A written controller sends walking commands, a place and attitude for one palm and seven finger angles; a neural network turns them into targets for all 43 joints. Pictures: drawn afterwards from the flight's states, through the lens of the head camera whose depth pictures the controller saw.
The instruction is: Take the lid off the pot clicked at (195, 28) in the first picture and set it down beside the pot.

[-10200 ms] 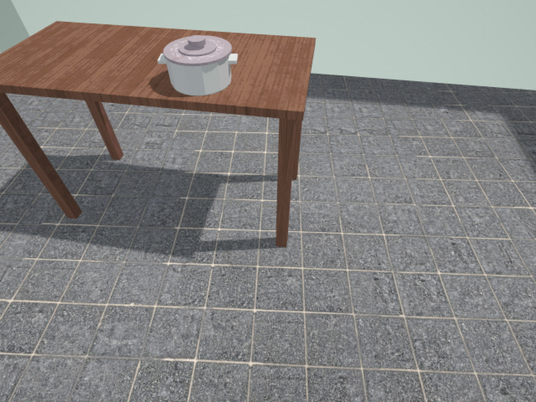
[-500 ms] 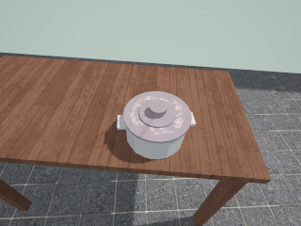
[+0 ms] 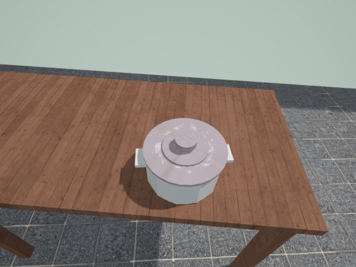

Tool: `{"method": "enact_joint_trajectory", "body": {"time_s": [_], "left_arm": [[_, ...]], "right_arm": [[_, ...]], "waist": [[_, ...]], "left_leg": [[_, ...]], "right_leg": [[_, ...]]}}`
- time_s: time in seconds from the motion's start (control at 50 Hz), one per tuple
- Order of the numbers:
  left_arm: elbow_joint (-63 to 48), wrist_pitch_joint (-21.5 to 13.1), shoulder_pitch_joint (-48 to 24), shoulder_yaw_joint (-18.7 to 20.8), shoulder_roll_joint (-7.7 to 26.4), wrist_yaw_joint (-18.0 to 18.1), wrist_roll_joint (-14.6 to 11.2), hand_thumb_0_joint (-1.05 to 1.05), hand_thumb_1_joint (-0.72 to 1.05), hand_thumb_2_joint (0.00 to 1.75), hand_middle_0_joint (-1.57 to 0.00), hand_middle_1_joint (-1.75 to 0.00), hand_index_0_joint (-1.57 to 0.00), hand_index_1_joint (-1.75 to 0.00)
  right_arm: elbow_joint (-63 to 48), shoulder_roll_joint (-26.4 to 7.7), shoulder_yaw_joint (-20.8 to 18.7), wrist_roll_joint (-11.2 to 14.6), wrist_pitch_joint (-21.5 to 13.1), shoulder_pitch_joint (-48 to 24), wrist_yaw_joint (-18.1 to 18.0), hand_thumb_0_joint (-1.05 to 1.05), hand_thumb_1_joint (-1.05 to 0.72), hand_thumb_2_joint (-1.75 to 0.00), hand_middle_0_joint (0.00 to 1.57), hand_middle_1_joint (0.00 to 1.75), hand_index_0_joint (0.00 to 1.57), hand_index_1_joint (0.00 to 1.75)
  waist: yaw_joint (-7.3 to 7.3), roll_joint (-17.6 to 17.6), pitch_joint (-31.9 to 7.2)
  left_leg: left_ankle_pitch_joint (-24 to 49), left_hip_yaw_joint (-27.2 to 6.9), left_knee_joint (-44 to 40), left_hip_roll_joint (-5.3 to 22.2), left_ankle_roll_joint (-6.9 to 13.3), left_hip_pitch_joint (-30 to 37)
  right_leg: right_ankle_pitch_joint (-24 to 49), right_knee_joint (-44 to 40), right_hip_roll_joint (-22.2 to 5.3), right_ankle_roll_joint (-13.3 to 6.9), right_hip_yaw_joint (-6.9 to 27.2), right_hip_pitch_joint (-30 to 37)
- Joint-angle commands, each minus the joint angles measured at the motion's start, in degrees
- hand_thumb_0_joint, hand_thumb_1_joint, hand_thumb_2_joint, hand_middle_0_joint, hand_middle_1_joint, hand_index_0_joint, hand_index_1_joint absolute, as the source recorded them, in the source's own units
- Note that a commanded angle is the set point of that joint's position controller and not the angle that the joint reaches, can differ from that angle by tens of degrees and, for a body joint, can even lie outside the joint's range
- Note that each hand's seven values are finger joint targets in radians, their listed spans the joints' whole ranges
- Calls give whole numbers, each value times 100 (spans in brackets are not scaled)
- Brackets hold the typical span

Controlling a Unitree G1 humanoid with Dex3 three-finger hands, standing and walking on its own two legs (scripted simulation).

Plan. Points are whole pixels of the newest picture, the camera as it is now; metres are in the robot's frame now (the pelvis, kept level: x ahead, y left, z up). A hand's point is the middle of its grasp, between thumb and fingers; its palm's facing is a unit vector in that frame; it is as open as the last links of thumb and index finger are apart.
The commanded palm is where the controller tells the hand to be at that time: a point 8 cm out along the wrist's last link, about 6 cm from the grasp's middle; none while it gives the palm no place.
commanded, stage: come to a stop and stand still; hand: left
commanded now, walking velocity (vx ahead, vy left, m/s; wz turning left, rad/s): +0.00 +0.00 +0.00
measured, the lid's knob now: (186, 141) +0.38 +0.01 +0.09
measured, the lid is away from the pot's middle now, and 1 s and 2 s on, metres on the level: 0.00 0.00 0.00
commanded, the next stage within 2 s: look again from close up in 0.46 s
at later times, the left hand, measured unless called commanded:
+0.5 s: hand out of the picture -0.01 +0.13 -0.18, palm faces +0.04 -0.99 -0.15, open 7.3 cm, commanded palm none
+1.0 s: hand out of the picture -0.02 +0.12 -0.18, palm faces +0.04 -0.99 -0.12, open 7.4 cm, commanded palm none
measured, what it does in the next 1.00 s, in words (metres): stands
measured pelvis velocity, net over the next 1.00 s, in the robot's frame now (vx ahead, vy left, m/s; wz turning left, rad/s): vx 0.01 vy -0.01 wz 0.00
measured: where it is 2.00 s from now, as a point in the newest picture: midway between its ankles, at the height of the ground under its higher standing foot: outside the picture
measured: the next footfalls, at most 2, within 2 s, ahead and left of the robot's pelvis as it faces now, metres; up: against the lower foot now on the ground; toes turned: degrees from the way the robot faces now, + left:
none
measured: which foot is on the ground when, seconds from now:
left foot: down 0.00-1.00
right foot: down 0.00-1.00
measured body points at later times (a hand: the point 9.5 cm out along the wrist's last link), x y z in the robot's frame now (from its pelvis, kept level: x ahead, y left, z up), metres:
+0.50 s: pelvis +0.01 -0.02 +0.00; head +0.01 -0.01 +0.45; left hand -0.01 +0.18 -0.16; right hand -0.02 -0.22 -0.16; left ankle -0.03 +0.03 -0.74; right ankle -0.01 -0.15 -0.74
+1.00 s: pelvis +0.01 -0.01 +0.00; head +0.02 +0.00 +0.45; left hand -0.02 +0.18 -0.17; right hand -0.03 -0.21 -0.16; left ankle -0.03 +0.03 -0.74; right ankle -0.01 -0.15 -0.74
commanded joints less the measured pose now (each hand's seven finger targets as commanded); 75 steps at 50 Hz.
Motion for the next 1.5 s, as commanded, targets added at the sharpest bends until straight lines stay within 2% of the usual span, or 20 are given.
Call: {"method": "enact_joint_trajectory", "body": {"time_s": [0.0,0.2,0.26,0.4,0.46,0.62,0.72,0.76,0.92,0.96,1.1,1.16,1.18,1.26,1.4,1.46,1.48], "left_arm": [[-101,-109,420,71,398,9,-8,0,90,90,-20,-30,-20,-30],[-56,-142,353,42,414,-8,-18,0,90,90,-20,-30,-20,-30],[-44,-169,368,30,391,-6,-21,0,90,90,-20,-30,-20,-30],[-40,-181,370,25,394,-4,-25,0,90,90,-20,-30,-20,-30],[-16,-196,408,24,372,-1,-27,0,90,90,-20,-30,-20,-30],[21,-175,426,13,346,-5,-22,0,90,90,-20,-30,-20,-30],[24,-199,475,13,317,-2,-28,0,90,90,-20,-30,-20,-30],[27,-202,471,11,317,0,-28,0,90,90,-20,-30,-20,-30],[59,-189,514,9,271,8,-32,0,90,90,-20,-30,-20,-30],[62,-184,512,10,245,7,-31,0,90,90,-20,-30,-20,-30],[71,-166,534,12,223,4,-25,0,90,90,-20,-30,-20,-30],[85,-176,553,8,213,9,-36,0,90,90,-20,-30,-20,-30],[77,-168,548,8,228,7,-41,0,90,90,-20,-30,-20,-30],[94,-160,557,8,200,17,-37,0,90,90,-20,-30,-20,-30],[107,-139,560,11,182,20,-37,0,90,90,-20,-30,-20,-30],[118,-129,585,11,169,21,-37,0,90,90,-20,-30,-20,-30],[108,-125,574,9,192,16,-38,0,90,90,-20,-30,-20,-30]], "right_arm": [[-78,-488,-56,9,-62,512,-54,0,-90,-90,20,30,20,30],[47,-427,-39,17,-58,517,-39,0,-90,-90,20,30,20,30],[85,-415,-36,16,-70,551,-32,0,-90,-90,20,30,20,30],[161,-366,-35,23,-76,559,-30,0,-90,-90,20,30,20,30],[197,-334,-30,19,-91,607,-34,0,-90,-90,20,30,20,30],[244,-298,-19,29,-80,632,-30,0,-90,-90,20,30,20,30],[253,-286,-32,29,-92,649,-30,0,-90,-90,20,30,20,30],[262,-279,-27,32,-106,690,-33,0,-90,-90,20,30,20,30],[295,-246,-20,32,-107,722,-50,0,-90,-90,20,30,20,30],[290,-230,-20,30,-115,757,-56,0,-90,-90,20,30,20,30],[277,-234,-25,35,-114,751,-57,0,-90,-90,20,30,20,30],[288,-243,-22,29,-127,800,-63,0,-90,-90,20,30,20,30],[290,-231,-27,34,-126,778,-67,0,-90,-90,20,30,20,30],[289,-234,-23,34,-131,847,-79,0,-90,-90,20,30,20,30],[283,-238,-21,36,-118,855,-80,0,-90,-90,20,30,20,30],[301,-231,-18,33,-121,891,-89,0,-90,-90,20,30,20,30],[291,-233,-21,41,-122,869,-92,0,-90,-90,20,30,20,30]], "waist": [[-4,82,440],[-20,25,481],[-25,-100,380],[-15,-4,484],[-15,26,378],[-8,36,630],[-14,-57,457],[-22,27,385],[-11,29,545],[-15,128,514],[1,11,607],[-17,46,415],[2,132,470],[-15,92,453],[-9,-6,605],[-12,200,561],[6,165,604]], "left_leg": [[2191,-1081,-348,1259,-431,24],[1522,-1030,-381,1243,-332,-74],[1521,-1021,-381,1243,-319,-1],[1491,-1009,-386,1242,-315,-61],[1612,-1001,-376,1244,-314,23],[1195,-1015,-477,1250,-304,-153],[1297,-1000,-417,1249,-291,-59],[1458,-1003,-414,1249,-292,-12],[1611,-1030,-416,1265,-287,-75],[1681,-1040,-451,1269,-282,-40],[1476,-1100,-499,1267,-257,-156],[1849,-1091,-463,1278,-270,37],[1896,-1102,-462,1286,-255,-9],[2108,-1112,-486,1308,-290,73],[1934,-1150,-538,1302,-293,-61],[2008,-1208,-633,1330,-343,35],[2132,-1206,-590,1338,-317,-11]], "right_leg": [[987,-270,-343,-432,364,-324],[999,-429,-365,-438,432,-232],[1099,-441,-388,-443,440,-183],[1126,-481,-381,-458,455,-180],[1202,-475,-383,-455,458,-134],[886,-535,-359,-431,422,-244],[1029,-530,-370,-441,437,-168],[1076,-503,-365,-431,430,-133],[1014,-484,-349,-415,386,-190],[983,-471,-342,-400,371,-193],[842,-481,-338,-376,330,-213],[963,-408,-350,-365,308,-177],[913,-438,-336,-356,286,-185],[885,-392,-335,-332,265,-206],[775,-395,-332,-320,253,-231],[669,-331,-315,-282,208,-276],[683,-349,-293,-282,210,-270]]}}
